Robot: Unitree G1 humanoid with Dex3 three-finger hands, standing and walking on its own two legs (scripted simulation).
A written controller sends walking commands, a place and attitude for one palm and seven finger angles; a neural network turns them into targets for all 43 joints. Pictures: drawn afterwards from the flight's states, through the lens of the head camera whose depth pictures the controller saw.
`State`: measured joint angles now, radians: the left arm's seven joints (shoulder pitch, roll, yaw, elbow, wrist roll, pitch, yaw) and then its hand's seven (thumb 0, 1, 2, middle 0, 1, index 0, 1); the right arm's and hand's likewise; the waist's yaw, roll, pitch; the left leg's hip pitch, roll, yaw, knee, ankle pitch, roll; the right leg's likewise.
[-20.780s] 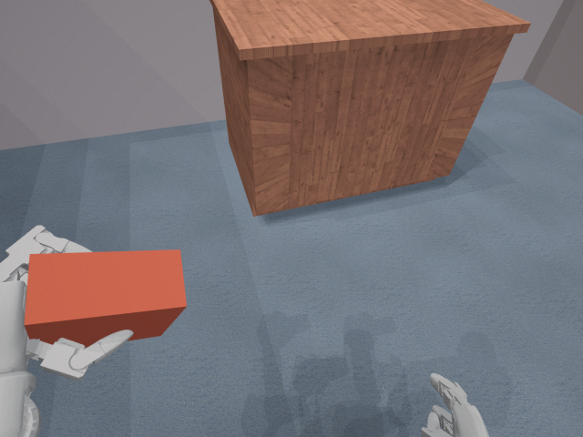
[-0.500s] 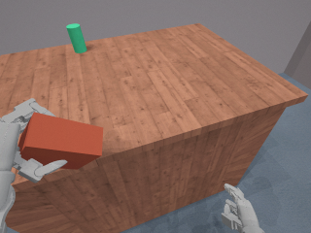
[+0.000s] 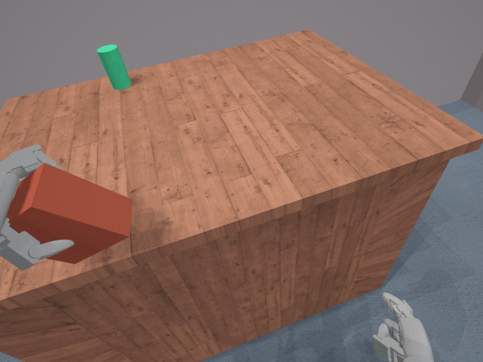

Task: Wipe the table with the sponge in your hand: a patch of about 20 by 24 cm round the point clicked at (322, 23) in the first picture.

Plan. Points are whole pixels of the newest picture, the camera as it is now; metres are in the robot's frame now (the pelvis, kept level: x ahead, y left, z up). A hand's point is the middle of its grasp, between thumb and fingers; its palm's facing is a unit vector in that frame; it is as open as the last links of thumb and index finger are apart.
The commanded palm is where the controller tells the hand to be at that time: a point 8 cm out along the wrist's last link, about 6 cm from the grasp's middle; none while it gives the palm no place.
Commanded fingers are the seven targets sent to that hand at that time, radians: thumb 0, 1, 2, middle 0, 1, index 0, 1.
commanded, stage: turn the palm down, sponge in hand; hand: left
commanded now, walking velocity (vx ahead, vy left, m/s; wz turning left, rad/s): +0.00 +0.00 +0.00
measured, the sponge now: (77, 224) +0.24 +0.27 +0.16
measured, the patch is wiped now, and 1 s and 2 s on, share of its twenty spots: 0.00 0.00 0.00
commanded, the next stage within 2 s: move the sponge above the wiping area in 1.32 s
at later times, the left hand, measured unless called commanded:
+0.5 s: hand out of the picture +0.24 +0.34 +0.24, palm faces +0.32 -0.23 -0.92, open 10.3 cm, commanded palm +0.18 +0.33 +0.30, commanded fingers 0.00 0.10 1.30 -1.20 -1.60 -1.20 -1.60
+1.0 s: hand (7, 190) +0.23 +0.31 +0.24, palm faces +0.28 -0.11 -0.95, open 10.3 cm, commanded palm +0.18 +0.31 +0.31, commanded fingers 0.00 0.10 1.30 -1.20 -1.60 -1.20 -1.60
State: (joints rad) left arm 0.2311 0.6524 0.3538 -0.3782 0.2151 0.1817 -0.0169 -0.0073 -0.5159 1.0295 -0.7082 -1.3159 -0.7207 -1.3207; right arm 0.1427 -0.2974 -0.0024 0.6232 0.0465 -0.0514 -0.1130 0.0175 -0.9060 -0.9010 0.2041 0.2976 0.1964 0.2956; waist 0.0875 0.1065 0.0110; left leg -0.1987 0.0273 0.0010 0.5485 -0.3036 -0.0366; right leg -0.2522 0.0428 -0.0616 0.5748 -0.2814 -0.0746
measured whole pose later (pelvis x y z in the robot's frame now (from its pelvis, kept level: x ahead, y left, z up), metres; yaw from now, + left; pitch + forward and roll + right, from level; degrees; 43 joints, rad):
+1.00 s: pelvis -0.01 +0.03 +0.01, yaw +1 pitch -4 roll +1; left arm -0.08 0.65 0.07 -0.44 0.72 0.56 -0.21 0.00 -0.52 1.03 -0.71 -1.31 -0.72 -1.32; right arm -0.03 -0.26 0.10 0.63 0.08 0.01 -0.07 0.02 -0.90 -0.90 0.21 0.30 0.20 0.30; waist 0.16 0.12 0.01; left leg -0.13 -0.02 0.01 0.40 -0.21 0.01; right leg -0.18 0.00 -0.05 0.44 -0.20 -0.04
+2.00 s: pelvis -0.01 +0.01 +0.01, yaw +1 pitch -4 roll +1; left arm -0.15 0.65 0.03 -0.22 0.77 0.44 -0.19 0.00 -0.52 1.03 -0.71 -1.31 -0.72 -1.31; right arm 0.00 -0.27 0.07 0.67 0.07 -0.06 -0.08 0.02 -0.91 -0.90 0.20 0.30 0.20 0.30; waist 0.14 0.13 0.01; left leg -0.15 -0.01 0.00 0.43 -0.22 -0.01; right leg -0.21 0.01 -0.05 0.49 -0.22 -0.06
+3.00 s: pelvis +0.00 +0.02 +0.01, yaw +2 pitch -2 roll +1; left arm -0.15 0.65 0.01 -0.13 0.83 0.41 -0.21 0.00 -0.51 1.03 -0.71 -1.31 -0.72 -1.31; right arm 0.01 -0.27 0.08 0.66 0.07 -0.04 -0.08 0.02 -0.91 -0.90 0.20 0.30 0.20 0.30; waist 0.14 0.12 0.00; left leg -0.14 -0.01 -0.02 0.40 -0.22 -0.01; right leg -0.18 0.01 -0.07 0.44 -0.22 -0.05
